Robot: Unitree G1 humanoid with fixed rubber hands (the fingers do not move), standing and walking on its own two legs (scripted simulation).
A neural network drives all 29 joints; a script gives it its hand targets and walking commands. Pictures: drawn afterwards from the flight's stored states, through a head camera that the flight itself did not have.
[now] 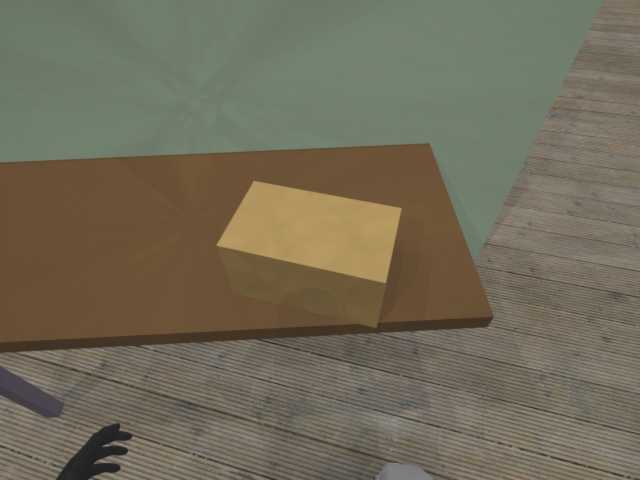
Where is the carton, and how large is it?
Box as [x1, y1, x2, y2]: [216, 181, 401, 327]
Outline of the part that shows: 254,181 216,245 233,292 376,327 401,208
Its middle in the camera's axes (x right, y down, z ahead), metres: -0.01 +0.02 +0.74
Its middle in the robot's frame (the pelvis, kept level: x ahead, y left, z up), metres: +0.52 +0.03 -0.12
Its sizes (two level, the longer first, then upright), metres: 0.292 0.170 0.153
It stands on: a table, 0.56 m high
